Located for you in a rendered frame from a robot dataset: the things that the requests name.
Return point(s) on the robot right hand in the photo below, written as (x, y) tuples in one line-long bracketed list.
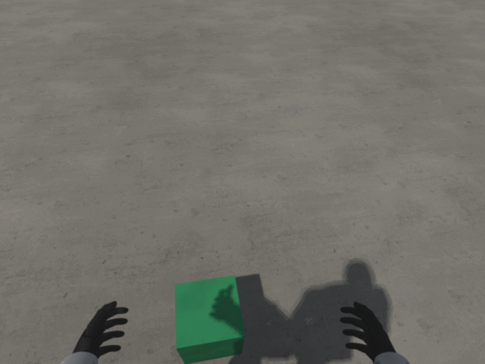
[(373, 333)]

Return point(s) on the robot left hand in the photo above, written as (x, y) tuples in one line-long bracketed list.
[(93, 336)]

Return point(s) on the carton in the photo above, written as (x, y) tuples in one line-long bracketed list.
[(208, 319)]

